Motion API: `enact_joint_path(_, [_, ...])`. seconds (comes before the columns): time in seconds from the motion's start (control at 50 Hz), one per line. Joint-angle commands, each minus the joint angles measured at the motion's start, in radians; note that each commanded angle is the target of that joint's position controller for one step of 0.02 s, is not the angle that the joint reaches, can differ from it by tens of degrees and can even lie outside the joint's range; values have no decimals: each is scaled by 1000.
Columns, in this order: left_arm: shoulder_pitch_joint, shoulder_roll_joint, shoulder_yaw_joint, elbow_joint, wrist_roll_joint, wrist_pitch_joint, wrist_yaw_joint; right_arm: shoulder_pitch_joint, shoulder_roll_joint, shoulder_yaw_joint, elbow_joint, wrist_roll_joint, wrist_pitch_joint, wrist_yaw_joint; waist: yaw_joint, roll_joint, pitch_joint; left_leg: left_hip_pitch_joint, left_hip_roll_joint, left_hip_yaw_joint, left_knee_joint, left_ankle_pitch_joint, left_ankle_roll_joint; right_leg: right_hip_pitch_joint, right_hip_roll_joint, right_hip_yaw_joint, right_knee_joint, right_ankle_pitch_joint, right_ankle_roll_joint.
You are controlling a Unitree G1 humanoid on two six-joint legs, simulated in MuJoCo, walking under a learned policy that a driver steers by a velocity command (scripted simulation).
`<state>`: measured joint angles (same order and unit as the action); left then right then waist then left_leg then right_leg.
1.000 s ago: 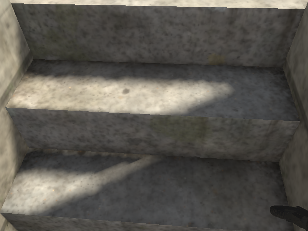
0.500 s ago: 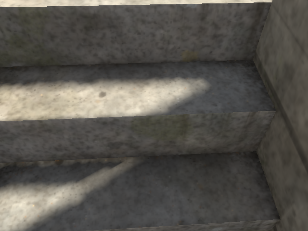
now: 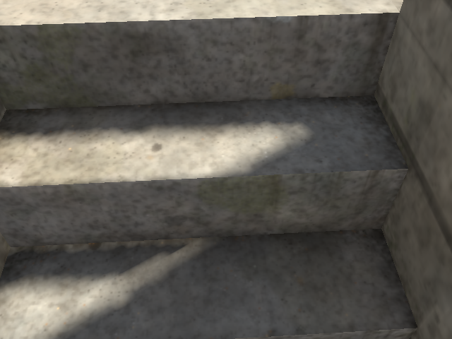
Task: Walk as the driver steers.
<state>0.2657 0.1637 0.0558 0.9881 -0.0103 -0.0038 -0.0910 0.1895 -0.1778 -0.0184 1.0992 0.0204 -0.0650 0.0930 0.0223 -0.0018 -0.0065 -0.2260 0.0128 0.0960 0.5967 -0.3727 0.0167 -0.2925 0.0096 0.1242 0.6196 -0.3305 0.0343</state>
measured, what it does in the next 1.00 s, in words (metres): stands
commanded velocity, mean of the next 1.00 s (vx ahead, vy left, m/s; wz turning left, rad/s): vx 0.00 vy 0.00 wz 0.00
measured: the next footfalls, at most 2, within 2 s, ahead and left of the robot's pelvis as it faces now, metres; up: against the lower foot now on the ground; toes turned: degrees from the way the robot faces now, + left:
right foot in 1.62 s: +0.27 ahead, -0.12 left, +0.21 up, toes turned -4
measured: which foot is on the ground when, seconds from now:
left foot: down 0.00-1.00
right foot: down 0.00-1.00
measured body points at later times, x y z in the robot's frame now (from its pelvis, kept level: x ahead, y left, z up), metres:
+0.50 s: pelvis +0.00 -0.01 +0.01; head +0.00 -0.01 +0.46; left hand -0.04 +0.18 -0.16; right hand -0.05 -0.20 -0.16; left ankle -0.03 +0.10 -0.73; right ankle +0.00 -0.15 -0.73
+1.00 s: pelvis -0.01 -0.01 +0.01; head -0.01 -0.01 +0.46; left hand -0.08 +0.16 -0.16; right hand -0.09 -0.18 -0.16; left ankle -0.03 +0.10 -0.73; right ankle +0.00 -0.14 -0.73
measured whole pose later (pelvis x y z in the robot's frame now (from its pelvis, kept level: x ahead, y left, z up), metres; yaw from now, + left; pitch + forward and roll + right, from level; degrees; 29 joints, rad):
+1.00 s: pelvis -0.01 -0.01 +0.01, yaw +0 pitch -1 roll -1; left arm 0.42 0.08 -0.01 1.14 -0.01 0.02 -0.12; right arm 0.37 -0.08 0.05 1.26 0.01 -0.03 0.11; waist 0.01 0.00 0.03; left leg -0.19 0.05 0.08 0.54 -0.33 0.00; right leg -0.24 0.03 0.10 0.51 -0.25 0.02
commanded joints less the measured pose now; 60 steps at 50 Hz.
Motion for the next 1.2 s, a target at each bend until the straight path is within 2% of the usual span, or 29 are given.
enact_joint_path(0.02, [50, 43, -10, 2, 1, 0, -21, 39, -24, 18, 11, -3, -2, 15, 2, -7, 31, 105, 29, -65, -94, 234, -13, -119, -15, -5, -127, 167, -72])
enact_joint_path(0.1, [59, 46, -18, 33, -1, 4, -23, 60, -31, 29, 44, -1, 0, 14, 2, -5, 33, 119, 30, -60, -97, 254, -17, -117, -11, -12, -129, 176, -73])
enact_joint_path(0.14, [76, 46, -25, 46, -3, 0, -21, 79, -38, 29, 61, -7, 7, 16, -4, -9, 40, 121, 32, -58, -92, 253, -16, -120, -4, -17, -138, 175, -62])
enact_joint_path(0.16, [93, 38, -24, 43, -9, 3, -20, 102, -20, 34, 65, 4, 10, 16, -1, -29, 51, 114, 38, -66, -85, 290, -12, -106, -2, -17, -148, 201, -61])
enact_joint_path(0.18, [92, 49, -26, 52, -6, 3, -23, 107, -33, 35, 77, 0, 10, 15, -3, -18, 40, 124, 36, -61, -89, 285, -13, -100, -4, -14, -153, 207, -62])
enact_joint_path(0.26, [122, 45, -33, 73, -6, 11, -27, 143, -33, 44, 105, -3, 12, 15, -2, -2, 57, 124, 37, -55, -102, 269, -18, -91, -1, -22, -166, 195, -64])
enact_joint_path(0.44, [185, 14, -47, 112, -8, 18, -27, 216, -2, 56, 148, -11, 24, 14, -4, 8, 90, 106, 44, -43, -119, 240, -22, -81, 5, -39, -189, 180, -62])
enact_joint_path(0.56, [220, -6, -52, 129, -7, 21, -28, 251, 16, 59, 166, -13, 30, 12, -4, 9, 108, 99, 45, -38, -128, 218, -26, -81, 8, -44, -205, 164, -61])
enact_joint_path(0.6, [217, 2, -47, 123, -8, 15, -27, 247, 11, 57, 171, -17, 28, 10, 0, 1, 110, 68, 49, -31, -122, 175, -23, -69, 3, -36, -207, 139, -63])
enact_joint_path(0.76, [244, -16, -49, 130, -9, 15, -27, 267, 24, 59, 183, -13, 26, 8, 0, 10, 120, 59, 51, -28, -124, 177, -23, -80, 5, -41, -209, 135, -67])
enact_joint_path(0.78, [253, -33, -57, 143, 0, 18, -29, 267, 33, 62, 174, -10, 26, 12, -5, 26, 128, 81, 47, -36, -133, 207, -23, -101, 13, -44, -207, 145, -67])
enact_joint_path(0.84, [256, -30, -61, 149, -3, 21, -28, 282, 29, 60, 178, -12, 32, 19, -10, 14, 130, 93, 48, -38, -137, 209, -21, -101, 17, -54, -214, 140, -62])
enact_joint_path(0.98, [267, -34, -65, 161, -4, 24, -27, 304, 38, 63, 184, -16, 39, 20, -10, 11, 138, 91, 46, -35, -148, 189, -23, -98, 17, -60, -228, 131, -56])
enact_joint_path(1.02, [294, -29, -63, 174, -7, 31, -27, 325, 41, 61, 189, -14, 42, 21, -11, 8, 150, 88, 46, -31, -169, 73, -26, -102, 12, -55, -259, 29, -56])
enact_joint_path(1.06, [293, 0, -50, 166, 0, 32, -21, 320, 22, 50, 176, -20, 41, 14, -8, -2, 167, 71, 44, -26, -158, -59, -22, -118, -2, -35, -276, -93, -76])
enact_joint_path(1.1, [281, 25, -36, 150, 11, 23, -15, 314, 18, 40, 154, -28, 34, 0, -7, -22, 185, 37, 48, -30, -132, -146, -4, -140, -44, 22, -294, -225, -125])
enact_joint_path(1.14, [275, 41, -20, 136, 18, 15, -4, 329, 27, 31, 139, -33, 24, -23, -3, -50, 195, -11, 48, -33, -91, -141, 13, -134, -124, 118, -319, -323, -198])
enact_joint_path(1.16, [273, 34, -20, 135, 25, 13, 2, 316, 22, 22, 125, -39, 18, -35, -6, -43, 183, -17, 43, -26, -80, -111, 16, -134, -150, 150, -317, -341, -228])
enact_joint_path(1.2, [260, 34, -12, 121, 37, 14, 10, 321, 48, 19, 106, -36, 6, -54, -13, -65, 162, 11, 44, -42, -79, -49, 42, -145, -182, 178, -323, -319, -262])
